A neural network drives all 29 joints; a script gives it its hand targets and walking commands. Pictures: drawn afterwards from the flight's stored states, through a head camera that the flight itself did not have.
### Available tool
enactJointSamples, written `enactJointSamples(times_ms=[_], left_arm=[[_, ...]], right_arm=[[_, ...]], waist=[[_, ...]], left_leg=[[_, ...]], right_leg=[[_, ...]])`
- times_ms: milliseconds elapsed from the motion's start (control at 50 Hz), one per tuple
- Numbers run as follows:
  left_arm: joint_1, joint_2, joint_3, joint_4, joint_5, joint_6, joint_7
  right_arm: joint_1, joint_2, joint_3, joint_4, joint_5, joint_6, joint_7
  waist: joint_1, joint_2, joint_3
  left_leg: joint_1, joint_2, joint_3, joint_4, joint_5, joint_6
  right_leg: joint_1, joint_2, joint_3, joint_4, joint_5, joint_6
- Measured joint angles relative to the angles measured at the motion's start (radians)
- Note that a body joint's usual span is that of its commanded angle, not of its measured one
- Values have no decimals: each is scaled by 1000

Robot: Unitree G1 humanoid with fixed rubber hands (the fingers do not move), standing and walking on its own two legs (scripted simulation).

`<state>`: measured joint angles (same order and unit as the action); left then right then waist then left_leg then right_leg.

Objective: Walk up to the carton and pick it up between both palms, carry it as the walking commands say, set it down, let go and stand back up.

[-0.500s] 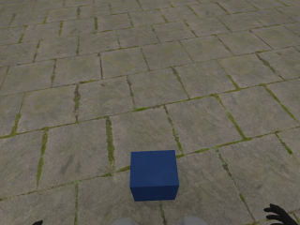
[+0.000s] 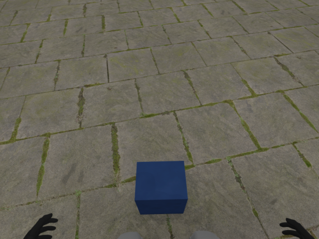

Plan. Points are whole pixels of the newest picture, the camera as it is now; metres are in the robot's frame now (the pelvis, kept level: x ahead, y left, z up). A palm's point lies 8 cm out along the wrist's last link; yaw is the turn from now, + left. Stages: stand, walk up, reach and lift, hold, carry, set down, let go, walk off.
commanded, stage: walk up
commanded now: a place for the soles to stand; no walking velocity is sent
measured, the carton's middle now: (161, 188) +0.43 +0.02 -0.61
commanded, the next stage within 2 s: reach and lift in 0.36 s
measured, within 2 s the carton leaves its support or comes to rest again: neither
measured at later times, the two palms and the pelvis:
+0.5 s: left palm out of the picture +0.13 +0.33 -0.07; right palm out of the picture +0.10 -0.31 -0.08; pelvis -0.01 +0.00 +0.00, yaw +0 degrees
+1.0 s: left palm (65, 195) +0.25 +0.30 -0.11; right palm (259, 196) +0.23 -0.27 -0.12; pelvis +0.00 +0.00 -0.03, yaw +0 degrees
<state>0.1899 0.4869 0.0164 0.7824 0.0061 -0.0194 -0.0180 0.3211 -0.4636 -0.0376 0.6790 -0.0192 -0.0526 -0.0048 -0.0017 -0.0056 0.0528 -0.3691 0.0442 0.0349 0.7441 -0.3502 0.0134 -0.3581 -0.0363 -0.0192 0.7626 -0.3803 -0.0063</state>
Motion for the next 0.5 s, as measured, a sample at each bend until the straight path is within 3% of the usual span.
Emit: enactJointSamples(times_ms=[360,500], left_arm=[[-33,0,-4,0,0,5,0],[-43,-53,155,-97,5,57,-53]], right_arm=[[0,4,0,0,0,0,0],[-70,73,-63,-50,-28,68,32]], waist=[[0,0,0],[0,-15,109]], left_leg=[[1,0,0,-4,-1,-2],[2,-1,-3,-6,9,-28]], right_leg=[[0,0,0,0,-2,0],[-1,0,2,0,5,0]])
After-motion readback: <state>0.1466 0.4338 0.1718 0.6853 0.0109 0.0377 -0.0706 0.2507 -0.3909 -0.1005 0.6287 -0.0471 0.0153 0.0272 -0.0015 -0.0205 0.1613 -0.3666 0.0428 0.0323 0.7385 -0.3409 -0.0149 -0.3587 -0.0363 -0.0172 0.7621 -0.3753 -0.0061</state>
